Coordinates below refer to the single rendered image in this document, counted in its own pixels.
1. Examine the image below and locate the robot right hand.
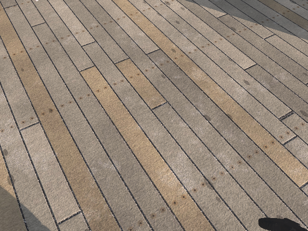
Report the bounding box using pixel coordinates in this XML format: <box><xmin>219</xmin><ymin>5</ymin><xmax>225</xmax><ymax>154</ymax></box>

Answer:
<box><xmin>258</xmin><ymin>218</ymin><xmax>308</xmax><ymax>231</ymax></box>

